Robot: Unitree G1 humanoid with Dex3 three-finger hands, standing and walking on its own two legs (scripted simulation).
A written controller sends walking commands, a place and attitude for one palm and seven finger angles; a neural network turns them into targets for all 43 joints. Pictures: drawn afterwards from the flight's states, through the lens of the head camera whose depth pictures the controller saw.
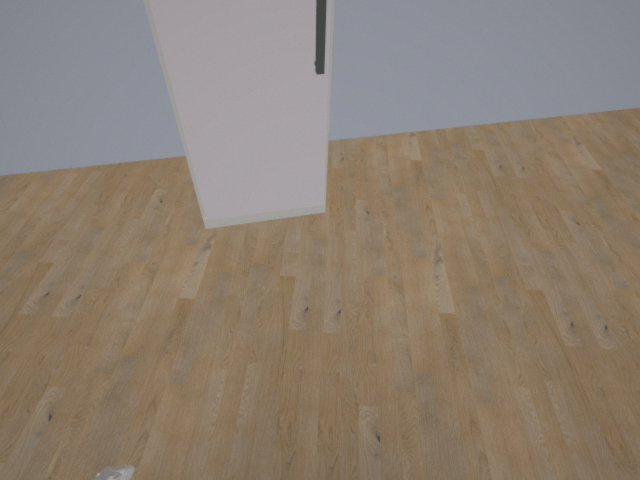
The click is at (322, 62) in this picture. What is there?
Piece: fridge door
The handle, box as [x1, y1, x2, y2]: [314, 0, 326, 73]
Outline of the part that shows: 316,0 316,60 314,63 315,71 317,73 323,73 326,0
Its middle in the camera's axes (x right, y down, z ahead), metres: +0.00 -0.72 +1.08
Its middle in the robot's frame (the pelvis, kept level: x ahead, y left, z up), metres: +1.30 +0.08 +0.19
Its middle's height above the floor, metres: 0.96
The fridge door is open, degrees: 0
